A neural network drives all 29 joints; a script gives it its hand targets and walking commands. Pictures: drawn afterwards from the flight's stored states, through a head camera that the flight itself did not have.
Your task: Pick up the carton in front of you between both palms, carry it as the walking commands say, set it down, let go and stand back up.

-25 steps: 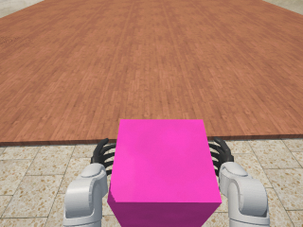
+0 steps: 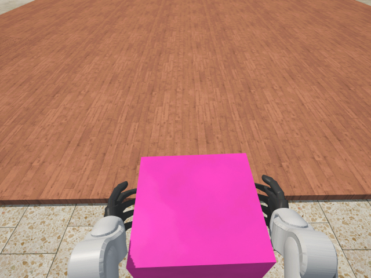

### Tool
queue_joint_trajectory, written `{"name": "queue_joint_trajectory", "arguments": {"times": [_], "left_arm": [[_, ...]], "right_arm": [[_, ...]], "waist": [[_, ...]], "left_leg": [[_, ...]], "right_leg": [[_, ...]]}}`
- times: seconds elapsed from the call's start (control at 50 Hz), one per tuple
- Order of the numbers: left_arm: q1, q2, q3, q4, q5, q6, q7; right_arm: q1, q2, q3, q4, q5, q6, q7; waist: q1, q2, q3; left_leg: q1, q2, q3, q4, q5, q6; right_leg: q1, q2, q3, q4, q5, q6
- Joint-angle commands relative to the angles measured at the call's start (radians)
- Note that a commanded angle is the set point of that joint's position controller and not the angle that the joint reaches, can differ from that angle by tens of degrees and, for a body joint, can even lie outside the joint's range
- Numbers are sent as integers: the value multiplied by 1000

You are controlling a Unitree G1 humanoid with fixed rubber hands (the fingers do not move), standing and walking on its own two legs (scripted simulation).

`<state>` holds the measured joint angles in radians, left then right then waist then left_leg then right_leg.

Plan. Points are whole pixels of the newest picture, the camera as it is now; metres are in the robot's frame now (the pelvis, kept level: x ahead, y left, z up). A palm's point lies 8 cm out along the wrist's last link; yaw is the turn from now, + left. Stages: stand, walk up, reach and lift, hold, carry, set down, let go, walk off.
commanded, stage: carry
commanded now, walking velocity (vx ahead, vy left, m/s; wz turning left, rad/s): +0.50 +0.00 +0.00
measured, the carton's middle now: (196, 229) +0.24 +0.00 +0.02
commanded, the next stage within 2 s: none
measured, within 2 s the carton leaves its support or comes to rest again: neither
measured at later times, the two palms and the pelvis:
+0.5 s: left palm (136, 100) +0.59 +0.15 +0.13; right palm (240, 96) +0.58 -0.15 +0.13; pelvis +0.32 +0.01 +0.00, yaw -3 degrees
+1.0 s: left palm (155, 42) +1.01 +0.12 +0.15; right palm (226, 40) +1.01 -0.18 +0.15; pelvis +0.64 -0.02 +0.01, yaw -1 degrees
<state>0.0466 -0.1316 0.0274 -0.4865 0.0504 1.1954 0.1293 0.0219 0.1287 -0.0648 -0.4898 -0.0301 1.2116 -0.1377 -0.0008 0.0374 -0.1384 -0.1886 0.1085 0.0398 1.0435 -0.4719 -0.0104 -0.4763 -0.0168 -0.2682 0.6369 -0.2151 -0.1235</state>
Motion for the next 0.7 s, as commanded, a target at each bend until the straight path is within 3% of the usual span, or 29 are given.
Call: {"name": "queue_joint_trajectory", "arguments": {"times": [0.0,0.02,0.04,0.08,0.14,0.24,0.32,0.38,0.42,0.44,0.46,0.48,0.5,0.52,0.54,0.56,0.58,0.6,0.68], "left_arm": [[-412,-752,-601,-133,-264,-14,-92],[-434,-790,-618,-137,-275,-21,-105],[-448,-813,-634,-132,-285,-27,-117],[-432,-820,-646,-115,-295,-38,-136],[-400,-793,-642,-102,-292,-47,-148],[-367,-734,-610,-136,-283,-43,-137],[-408,-659,-580,-198,-285,-31,-101],[-498,-557,-548,-197,-290,-18,-55],[-565,-490,-532,-178,-294,-9,-26],[-608,-459,-527,-174,-298,-4,-14],[-662,-435,-522,-171,-297,0,-3],[-722,-434,-513,-167,-304,9,6],[-764,-439,-495,-138,-317,13,12],[-843,-467,-484,-108,-320,9,21],[-868,-477,-459,-82,-311,5,26],[-901,-502,-438,-46,-295,-1,31],[-920,-514,-413,-6,-272,-7,34],[-939,-521,-394,30,-250,-11,38],[-1043,-523,-355,152,-196,-21,53]], "right_arm": [[-371,735,631,-104,247,-11,119],[-359,779,626,-86,236,-21,125],[-348,810,622,-67,219,-31,128],[-314,834,618,-38,191,-50,125],[-291,833,626,-32,171,-67,114],[-329,797,661,-111,207,-64,98],[-412,715,666,-193,254,-44,80],[-498,598,627,-204,269,-25,49],[-553,523,581,-170,266,-15,24],[-573,493,556,-136,262,-12,13],[-596,467,534,-107,255,-9,3],[-638,429,505,-91,246,-8,-9],[-679,436,487,-41,253,-6,-16],[-738,450,487,-35,270,-5,-17],[-793,482,499,-33,284,-9,-15],[-855,520,504,-12,297,-13,-11],[-911,550,514,-1,312,-19,-5],[-960,569,516,16,323,-25,0],[-1085,574,476,122,324,-38,2]], "waist": [[9,-73,-125],[4,-47,-134],[0,-72,-147],[2,-108,-147],[8,-132,-103],[14,-157,-31],[29,-163,10],[47,-177,32],[21,-199,-34],[-19,-169,-103],[-64,-107,-199],[-87,81,-321],[-92,309,-339],[-79,223,-310],[-92,140,-299],[-75,28,-274],[-55,2,-267],[-41,13,-275],[-46,57,-241]], "left_leg": [[-438,38,-49,242,100,36],[-402,64,-57,163,169,33],[-365,59,-36,104,209,32],[-348,38,11,-12,235,27],[-416,26,61,-188,290,7],[-497,-1,113,-375,413,-1],[-526,-29,145,-442,416,14],[-476,-53,167,-482,397,49],[-287,-120,216,-496,352,83],[-107,-170,258,-536,330,90],[145,-128,194,-540,315,100],[391,152,-260,-592,96,213],[491,285,-632,-770,148,327],[469,280,-541,-736,262,327],[401,254,-456,-701,380,307],[314,232,-362,-696,425,259],[243,212,-295,-711,412,228],[203,196,-236,-728,393,211],[175,170,-130,-766,423,226]], "right_leg": [[404,-368,655,-482,-196,-62],[350,-335,557,-490,-173,-26],[319,-306,469,-493,-163,2],[315,-277,366,-509,-143,19],[381,-268,316,-548,-100,13],[511,-231,225,-527,115,19],[603,-222,181,-454,346,-11],[614,-220,156,-382,477,-19],[578,-206,108,-231,740,-3],[525,-172,49,-58,797,22],[382,-136,43,138,617,50],[102,-51,57,462,310,93],[-166,112,150,718,-260,97],[-242,35,263,857,-262,64],[-263,-8,283,850,-223,39],[-245,-50,299,767,-165,30],[-216,-68,299,692,-126,31],[-184,-72,284,644,-102,39],[-228,-70,223,446,-68,70]]}}
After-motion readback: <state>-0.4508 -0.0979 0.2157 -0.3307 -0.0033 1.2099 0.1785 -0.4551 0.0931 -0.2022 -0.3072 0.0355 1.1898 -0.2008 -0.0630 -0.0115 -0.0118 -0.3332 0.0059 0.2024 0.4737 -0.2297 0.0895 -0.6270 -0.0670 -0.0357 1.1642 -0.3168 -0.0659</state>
